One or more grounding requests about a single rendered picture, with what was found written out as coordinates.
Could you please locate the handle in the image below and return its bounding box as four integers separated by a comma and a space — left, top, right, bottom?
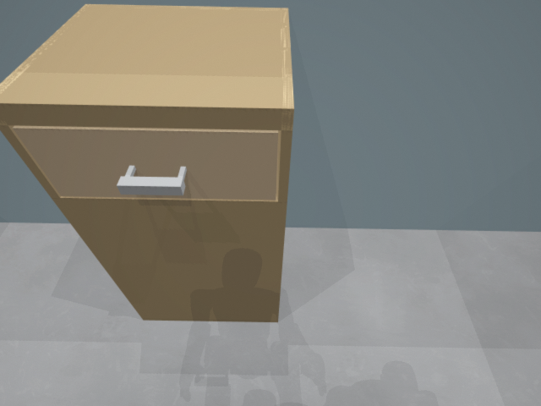
117, 166, 187, 195

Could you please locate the cabinet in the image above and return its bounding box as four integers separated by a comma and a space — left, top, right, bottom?
0, 4, 294, 322

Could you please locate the drawer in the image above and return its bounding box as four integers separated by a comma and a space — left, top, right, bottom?
13, 125, 278, 200

